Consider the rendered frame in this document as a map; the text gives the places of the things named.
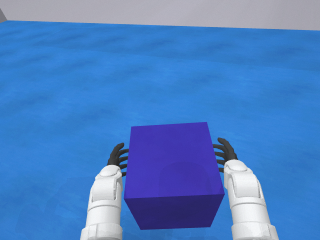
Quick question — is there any robot left hand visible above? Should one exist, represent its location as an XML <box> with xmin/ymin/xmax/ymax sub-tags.
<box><xmin>107</xmin><ymin>142</ymin><xmax>129</xmax><ymax>177</ymax></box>

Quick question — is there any robot right hand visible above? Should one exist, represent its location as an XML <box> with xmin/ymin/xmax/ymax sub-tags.
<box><xmin>212</xmin><ymin>137</ymin><xmax>238</xmax><ymax>173</ymax></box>

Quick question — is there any left robot forearm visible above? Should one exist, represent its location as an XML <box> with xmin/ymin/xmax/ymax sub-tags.
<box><xmin>80</xmin><ymin>165</ymin><xmax>123</xmax><ymax>240</ymax></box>

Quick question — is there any carton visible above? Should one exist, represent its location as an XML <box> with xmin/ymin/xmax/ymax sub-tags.
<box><xmin>123</xmin><ymin>122</ymin><xmax>225</xmax><ymax>230</ymax></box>

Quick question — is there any right robot forearm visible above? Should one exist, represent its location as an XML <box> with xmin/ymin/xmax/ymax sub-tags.
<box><xmin>223</xmin><ymin>159</ymin><xmax>279</xmax><ymax>240</ymax></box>

